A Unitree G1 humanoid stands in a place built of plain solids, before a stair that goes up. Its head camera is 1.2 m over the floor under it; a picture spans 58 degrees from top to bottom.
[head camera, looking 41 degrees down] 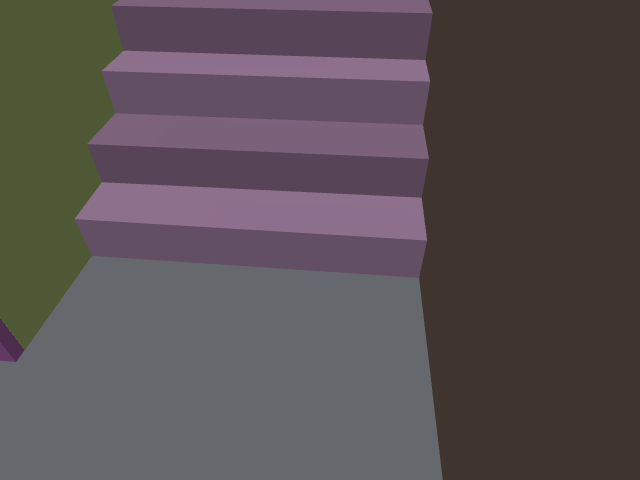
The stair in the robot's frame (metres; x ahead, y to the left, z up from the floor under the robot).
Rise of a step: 0.19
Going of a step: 0.25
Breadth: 1.51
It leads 5 degrees to the right of straight ahead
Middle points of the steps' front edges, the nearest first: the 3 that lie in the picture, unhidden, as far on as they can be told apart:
1.22 0.27 0.19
1.46 0.25 0.38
1.71 0.23 0.57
